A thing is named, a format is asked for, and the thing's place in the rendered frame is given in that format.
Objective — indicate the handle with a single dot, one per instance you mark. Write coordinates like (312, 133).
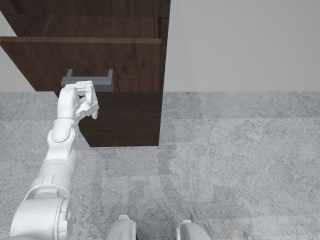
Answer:
(100, 83)

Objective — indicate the drawer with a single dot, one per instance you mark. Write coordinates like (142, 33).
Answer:
(90, 45)

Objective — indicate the right robot shin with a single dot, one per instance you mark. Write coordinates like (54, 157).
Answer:
(185, 221)

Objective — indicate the robot left upper arm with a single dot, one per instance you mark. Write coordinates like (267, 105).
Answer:
(43, 219)

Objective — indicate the left robot shin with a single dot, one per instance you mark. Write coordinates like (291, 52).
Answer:
(123, 217)

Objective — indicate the left robot hand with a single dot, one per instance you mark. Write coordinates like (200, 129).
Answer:
(69, 101)

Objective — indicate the cabinet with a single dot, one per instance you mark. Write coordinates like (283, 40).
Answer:
(124, 118)

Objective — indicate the robot shin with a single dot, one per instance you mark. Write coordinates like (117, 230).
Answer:
(123, 217)
(185, 221)

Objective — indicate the robot left forearm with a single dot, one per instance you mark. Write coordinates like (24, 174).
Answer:
(58, 168)

